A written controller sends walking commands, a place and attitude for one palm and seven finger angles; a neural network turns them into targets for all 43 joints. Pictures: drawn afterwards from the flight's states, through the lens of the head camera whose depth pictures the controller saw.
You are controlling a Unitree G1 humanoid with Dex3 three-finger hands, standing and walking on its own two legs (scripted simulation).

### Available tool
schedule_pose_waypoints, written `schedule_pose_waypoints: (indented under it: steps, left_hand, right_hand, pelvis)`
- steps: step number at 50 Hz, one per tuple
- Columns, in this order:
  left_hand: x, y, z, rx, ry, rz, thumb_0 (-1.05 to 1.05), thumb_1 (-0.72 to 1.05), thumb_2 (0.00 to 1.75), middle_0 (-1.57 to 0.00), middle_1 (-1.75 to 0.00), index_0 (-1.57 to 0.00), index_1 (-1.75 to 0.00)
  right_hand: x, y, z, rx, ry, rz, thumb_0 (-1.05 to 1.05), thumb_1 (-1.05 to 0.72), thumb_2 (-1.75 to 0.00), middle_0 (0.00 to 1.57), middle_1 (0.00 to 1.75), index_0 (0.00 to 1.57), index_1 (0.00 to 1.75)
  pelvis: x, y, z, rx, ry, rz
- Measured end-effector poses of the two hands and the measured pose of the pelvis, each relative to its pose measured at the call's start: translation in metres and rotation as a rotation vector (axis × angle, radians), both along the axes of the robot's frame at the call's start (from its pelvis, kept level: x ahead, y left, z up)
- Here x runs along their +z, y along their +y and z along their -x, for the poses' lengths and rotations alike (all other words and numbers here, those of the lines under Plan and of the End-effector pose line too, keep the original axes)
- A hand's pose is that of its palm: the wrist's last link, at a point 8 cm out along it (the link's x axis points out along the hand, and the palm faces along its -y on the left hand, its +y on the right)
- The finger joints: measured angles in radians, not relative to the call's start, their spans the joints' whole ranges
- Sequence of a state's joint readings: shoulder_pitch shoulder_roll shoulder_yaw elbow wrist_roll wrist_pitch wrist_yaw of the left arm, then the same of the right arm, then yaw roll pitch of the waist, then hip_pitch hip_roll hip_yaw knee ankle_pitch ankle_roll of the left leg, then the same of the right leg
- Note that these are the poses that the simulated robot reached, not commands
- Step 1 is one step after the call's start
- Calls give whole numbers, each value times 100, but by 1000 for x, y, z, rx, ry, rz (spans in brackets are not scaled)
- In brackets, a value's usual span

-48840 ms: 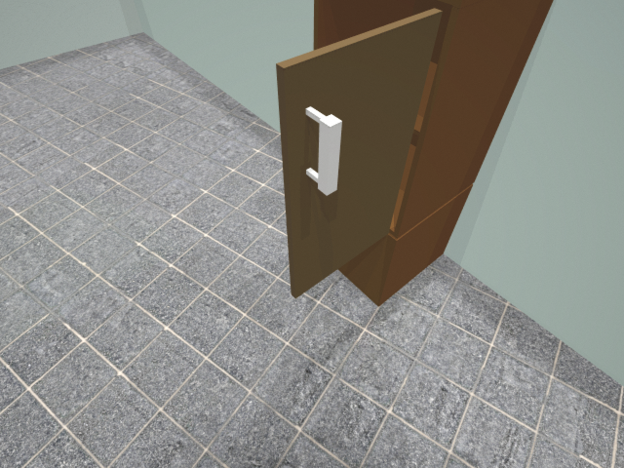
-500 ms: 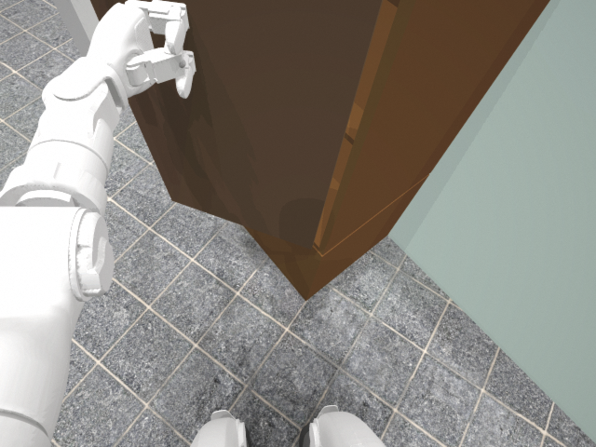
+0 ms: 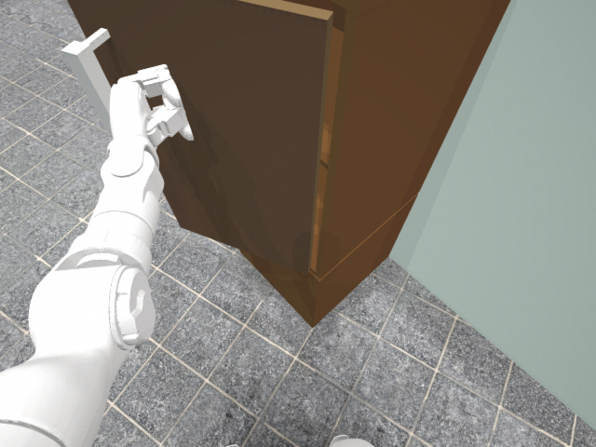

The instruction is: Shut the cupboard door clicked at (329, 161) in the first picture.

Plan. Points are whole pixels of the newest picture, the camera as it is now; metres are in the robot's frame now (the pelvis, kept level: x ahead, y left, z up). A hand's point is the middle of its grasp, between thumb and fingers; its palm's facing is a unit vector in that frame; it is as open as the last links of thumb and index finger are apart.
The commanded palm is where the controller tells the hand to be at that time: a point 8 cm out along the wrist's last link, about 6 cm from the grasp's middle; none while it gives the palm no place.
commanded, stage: pull the fist back off the door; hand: left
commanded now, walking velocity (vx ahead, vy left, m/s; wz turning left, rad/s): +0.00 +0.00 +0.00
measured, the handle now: (110, 85) +0.61 +0.20 +0.13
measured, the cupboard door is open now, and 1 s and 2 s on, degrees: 25 25 25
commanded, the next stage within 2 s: draw the hand back to the body in 0.38 s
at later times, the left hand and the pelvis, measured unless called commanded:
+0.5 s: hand (179, 156) +0.45 +0.09 +0.14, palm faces +0.02 -1.00 -0.01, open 3.1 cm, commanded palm +0.42 +0.14 +0.14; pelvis -0.01 +0.00 +0.01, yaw +2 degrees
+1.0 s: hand (88, 235) +0.34 +0.17 +0.16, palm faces +0.03 -1.00 -0.01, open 3.1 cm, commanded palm +0.30 +0.22 +0.17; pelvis -0.01 +0.01 +0.02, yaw +2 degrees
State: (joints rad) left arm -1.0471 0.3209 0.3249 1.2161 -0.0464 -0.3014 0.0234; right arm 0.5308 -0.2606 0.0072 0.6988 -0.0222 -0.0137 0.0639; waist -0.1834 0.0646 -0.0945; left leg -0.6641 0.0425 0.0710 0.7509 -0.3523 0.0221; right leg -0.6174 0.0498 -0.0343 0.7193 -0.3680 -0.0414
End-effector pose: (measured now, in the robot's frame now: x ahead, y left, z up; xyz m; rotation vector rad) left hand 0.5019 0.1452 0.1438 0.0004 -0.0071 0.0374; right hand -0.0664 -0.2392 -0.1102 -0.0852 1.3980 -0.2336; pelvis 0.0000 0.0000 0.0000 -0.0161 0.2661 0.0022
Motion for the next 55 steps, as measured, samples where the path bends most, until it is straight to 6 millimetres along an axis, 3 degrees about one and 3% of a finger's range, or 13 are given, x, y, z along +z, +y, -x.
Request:
schedule_pose_waypoints:
  steps: [5, 12, 17, 21, 26, 32, 37, 41, 46, 51, 55]
  left_hand:
    - [-9, 7, 21, 5, 11, 4, 2, 90, 90, -129, -150, -130, -150]
    - [-10, 11, 51, -6, -27, -1, 2, 90, 90, -129, -150, -130, -150]
    - [-7, 8, 69, -19, -26, 0, 2, 90, 90, -130, -150, -130, -150]
    - [-4, 5, 77, -17, -23, -3, 2, 90, 90, -130, -150, -130, -150]
    - [1, 0, 77, -21, -21, -9, 2, 90, 90, -130, -150, -130, -150]
    - [4, 9, 81, -8, -43, 2, 2, 90, 89, -130, -150, -130, -150]
    - [0, 32, 105, 3, -48, -12, 2, 90, 89, -129, -150, -130, -150]
    - [2, 51, 132, 11, -59, -6, 2, 90, 90, -129, -150, -130, -150]
    - [12, 67, 165, 0, -85, -15, 2, 90, 90, -130, -150, -130, -150]
    - [17, 80, 193, -5, -63, -17, 2, 90, 90, -127, -147, -128, -147]
    - [26, 86, 219, 53, -96, -136, 2, 90, 90, -121, -141, -122, -141]
  right_hand:
    - [3, -14, -22, 13, -52, 32, 1, -91, -89, 20, 30, 20, 30]
    - [6, -27, -82, 73, -205, 71, 1, -91, -90, 20, 30, 20, 30]
    - [11, -23, -127, 118, -329, 69, 1, -91, -90, 19, 30, 19, 30]
    - [15, -16, -151, 148, -406, 58, 1, -91, -90, 19, 30, 19, 30]
    - [15, -5, -158, 172, -437, 38, 1, -91, -90, 20, 30, 20, 30]
    - [10, -1, -135, 136, -402, 15, 1, -91, -89, 20, 30, 20, 30]
    - [8, -3, -115, 91, -361, 8, 1, -91, -90, 20, 30, 20, 30]
    - [13, -8, -114, 86, -359, 29, 2, -91, -90, 20, 30, 20, 30]
    - [24, -10, -143, 117, -440, 59, 2, -91, -90, 20, 30, 20, 30]
    - [43, -2, -191, 169, -583, 69, 2, -91, -90, 19, 30, 19, 30]
    - [63, 13, -228, 213, -693, 64, 2, -91, -90, 19, 30, 19, 30]
  pelvis:
    - [4, -1, -2, 0, -36, -3]
    - [6, 0, -1, 14, -80, -4]
    - [8, 1, 2, 25, -108, -7]
    - [8, 1, 6, 33, -125, -10]
    - [6, 0, 12, 41, -128, -10]
    - [8, 1, 13, 17, -127, -15]
    - [12, 1, 9, 1, -159, -15]
    - [16, 1, 8, 1, -192, -13]
    - [19, 3, 9, 14, -230, -11]
    - [22, 6, 11, 27, -260, -12]
    - [26, 8, 12, 29, -289, -16]
